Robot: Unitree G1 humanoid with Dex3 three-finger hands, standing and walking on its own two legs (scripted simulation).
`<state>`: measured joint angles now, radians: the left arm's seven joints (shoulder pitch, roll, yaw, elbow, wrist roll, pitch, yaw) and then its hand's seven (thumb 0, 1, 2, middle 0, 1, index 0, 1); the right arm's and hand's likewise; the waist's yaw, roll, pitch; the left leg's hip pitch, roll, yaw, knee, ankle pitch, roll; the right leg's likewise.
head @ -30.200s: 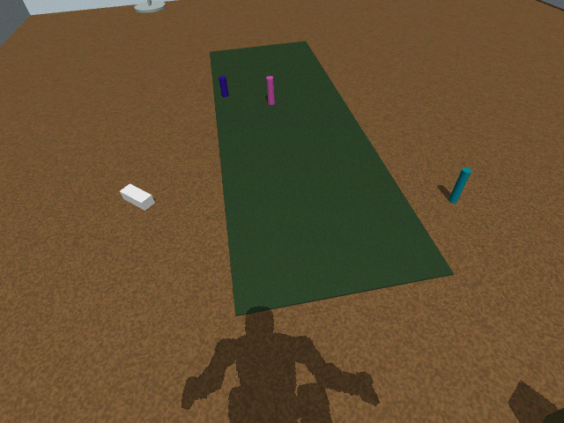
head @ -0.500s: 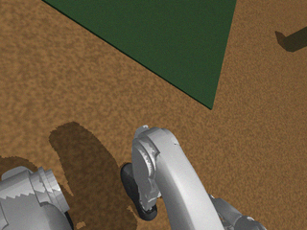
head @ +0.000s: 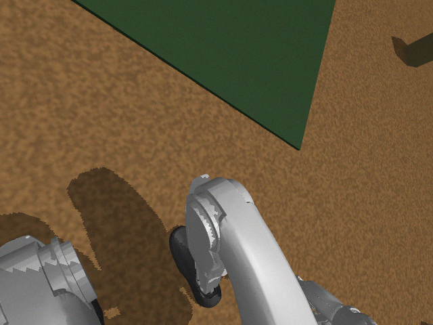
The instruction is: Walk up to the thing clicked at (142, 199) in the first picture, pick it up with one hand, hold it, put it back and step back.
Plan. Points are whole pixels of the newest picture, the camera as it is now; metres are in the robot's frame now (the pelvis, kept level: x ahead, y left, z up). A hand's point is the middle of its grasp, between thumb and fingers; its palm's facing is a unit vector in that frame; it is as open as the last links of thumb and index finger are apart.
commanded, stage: close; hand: left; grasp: from above
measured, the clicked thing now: out of the picture +0.44 +0.35 -0.27
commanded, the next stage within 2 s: settle in 0.80 s
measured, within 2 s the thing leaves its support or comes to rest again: leaves its support in 1.12 s
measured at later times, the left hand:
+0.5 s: hand out of the picture +0.43 +0.34 -0.24, palm faces -0.42 -0.13 -0.90, open 10.1 cm
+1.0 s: hand out of the picture +0.43 +0.35 -0.24, palm faces -0.45 -0.14 -0.88, open 9.8 cm
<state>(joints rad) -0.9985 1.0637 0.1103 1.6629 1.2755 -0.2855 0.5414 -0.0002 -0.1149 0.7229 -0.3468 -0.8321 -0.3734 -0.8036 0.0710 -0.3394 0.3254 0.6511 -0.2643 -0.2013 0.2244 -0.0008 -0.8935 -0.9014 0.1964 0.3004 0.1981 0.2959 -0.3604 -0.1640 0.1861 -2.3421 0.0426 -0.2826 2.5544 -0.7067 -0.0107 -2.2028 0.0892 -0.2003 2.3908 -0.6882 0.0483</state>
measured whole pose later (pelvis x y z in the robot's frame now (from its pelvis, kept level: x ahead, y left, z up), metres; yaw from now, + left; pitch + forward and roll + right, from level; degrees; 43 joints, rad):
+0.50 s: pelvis +0.00 +0.00 +0.00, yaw +0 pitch +26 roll -14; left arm -1.02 1.04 0.09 1.71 1.30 -0.25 0.62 0.00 0.08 0.54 -0.54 -0.68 -0.56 -0.64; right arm 0.06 -0.34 0.33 0.65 -0.26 -0.23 0.22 0.00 -0.89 -0.90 0.20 0.30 0.20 0.30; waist -0.37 -0.17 0.16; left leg -2.35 0.05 -0.28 2.55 -0.70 0.00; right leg -2.21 0.10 -0.19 2.38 -0.67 0.06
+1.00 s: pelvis +0.00 +0.00 +0.00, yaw +0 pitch +26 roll -14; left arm -1.01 1.07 0.10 1.69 1.30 -0.30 0.57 0.00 0.09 0.42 -0.64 -0.57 -0.67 -0.52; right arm 0.07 -0.33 0.34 0.64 -0.27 -0.18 0.20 0.00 -0.90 -0.90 0.20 0.30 0.20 0.30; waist -0.36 -0.16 0.17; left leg -2.34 0.05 -0.28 2.56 -0.70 -0.01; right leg -2.21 0.09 -0.20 2.39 -0.68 0.05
